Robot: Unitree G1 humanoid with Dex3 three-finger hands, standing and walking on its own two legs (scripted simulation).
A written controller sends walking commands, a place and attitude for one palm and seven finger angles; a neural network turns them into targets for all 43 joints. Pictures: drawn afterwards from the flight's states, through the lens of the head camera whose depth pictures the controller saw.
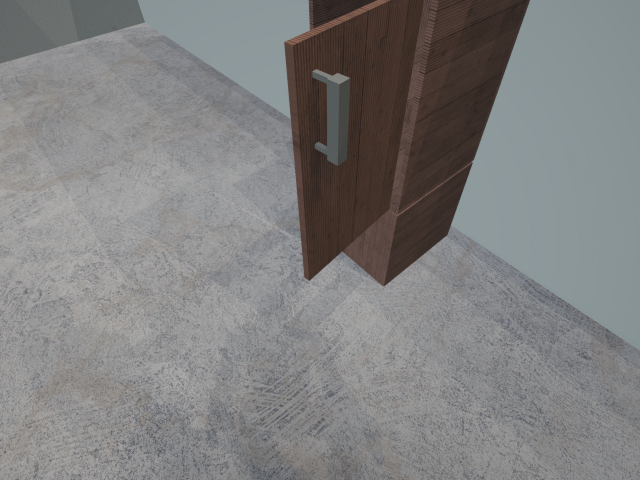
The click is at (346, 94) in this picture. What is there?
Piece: cupboard door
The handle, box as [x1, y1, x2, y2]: [312, 69, 349, 165]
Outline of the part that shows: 316,69 312,71 312,77 321,80 327,84 327,145 325,146 317,142 315,144 315,148 325,153 327,155 327,159 337,165 346,159 349,78 338,73 332,76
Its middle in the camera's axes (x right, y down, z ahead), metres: +0.01 -0.20 +0.66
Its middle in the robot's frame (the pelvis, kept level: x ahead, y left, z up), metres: +0.65 +0.02 +0.11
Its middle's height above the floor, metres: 0.89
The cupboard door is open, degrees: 97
